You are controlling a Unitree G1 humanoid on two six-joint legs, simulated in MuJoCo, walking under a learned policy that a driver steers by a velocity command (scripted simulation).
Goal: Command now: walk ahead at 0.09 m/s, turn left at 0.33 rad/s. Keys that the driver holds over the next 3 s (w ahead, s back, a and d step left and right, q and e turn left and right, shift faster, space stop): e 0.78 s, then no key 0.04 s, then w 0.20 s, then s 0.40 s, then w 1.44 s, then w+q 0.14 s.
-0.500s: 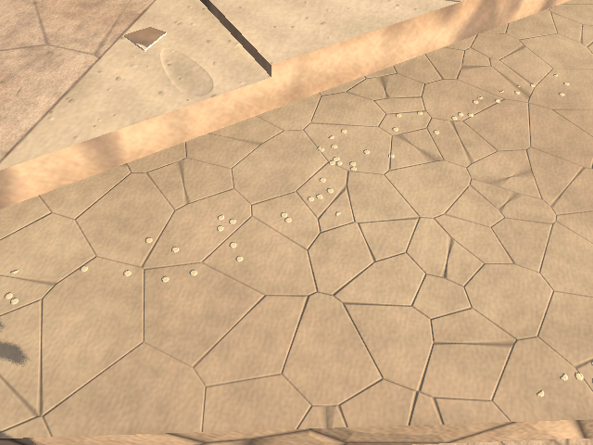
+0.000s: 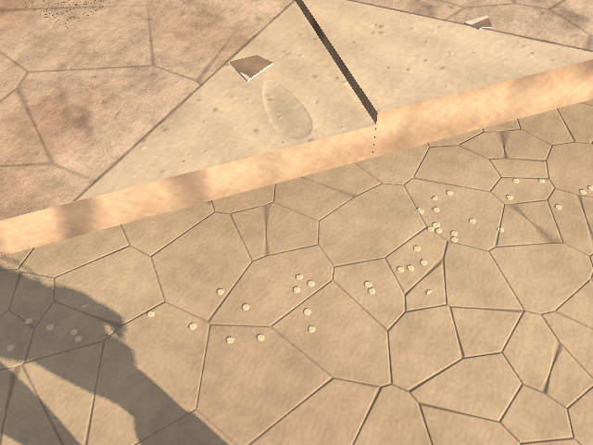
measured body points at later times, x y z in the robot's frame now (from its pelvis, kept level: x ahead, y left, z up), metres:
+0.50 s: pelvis +0.01 +0.02 +0.01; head +0.04 +0.03 +0.46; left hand +0.17 +0.28 -0.12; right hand +0.09 -0.27 -0.11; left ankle +0.03 +0.14 -0.72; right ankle +0.07 -0.10 -0.73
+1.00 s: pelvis +0.00 +0.02 +0.01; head +0.01 +0.01 +0.46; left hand +0.25 +0.18 -0.10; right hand -0.06 -0.25 -0.12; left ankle +0.03 +0.14 -0.73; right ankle -0.06 -0.06 -0.72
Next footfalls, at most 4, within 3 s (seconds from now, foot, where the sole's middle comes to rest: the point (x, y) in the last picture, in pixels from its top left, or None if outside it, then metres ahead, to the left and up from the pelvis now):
0.50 left None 0.07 0.13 -0.76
1.02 right None -0.02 -0.08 -0.76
1.40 left None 0.10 0.06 -0.76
1.68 right None -0.05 -0.10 -0.76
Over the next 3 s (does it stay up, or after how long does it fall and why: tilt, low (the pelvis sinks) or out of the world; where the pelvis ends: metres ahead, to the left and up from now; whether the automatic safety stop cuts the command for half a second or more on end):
stays up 0.65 -0.33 0.14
